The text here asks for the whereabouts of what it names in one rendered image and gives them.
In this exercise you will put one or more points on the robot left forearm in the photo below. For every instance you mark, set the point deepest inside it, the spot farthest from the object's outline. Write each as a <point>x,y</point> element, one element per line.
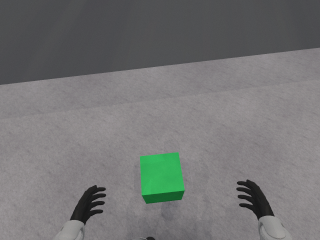
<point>71,230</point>

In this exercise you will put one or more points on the right robot hand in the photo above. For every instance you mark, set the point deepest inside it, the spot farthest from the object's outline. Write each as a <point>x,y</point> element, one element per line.
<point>261,206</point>

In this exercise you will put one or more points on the carton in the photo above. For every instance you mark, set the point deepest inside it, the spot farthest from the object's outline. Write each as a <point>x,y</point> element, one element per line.
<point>161,178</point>

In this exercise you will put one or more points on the robot right forearm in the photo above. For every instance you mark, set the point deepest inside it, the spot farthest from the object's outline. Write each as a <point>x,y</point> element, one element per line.
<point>272,228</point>

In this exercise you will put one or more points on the left robot hand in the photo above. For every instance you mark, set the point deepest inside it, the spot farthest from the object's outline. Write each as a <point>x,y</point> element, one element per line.
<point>82,210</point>

